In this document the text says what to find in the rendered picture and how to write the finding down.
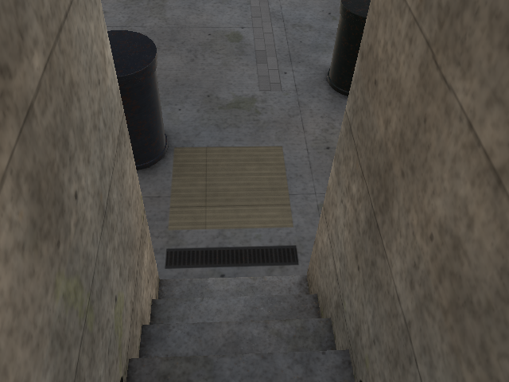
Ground stairs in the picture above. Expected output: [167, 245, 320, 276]
[126, 275, 355, 382]

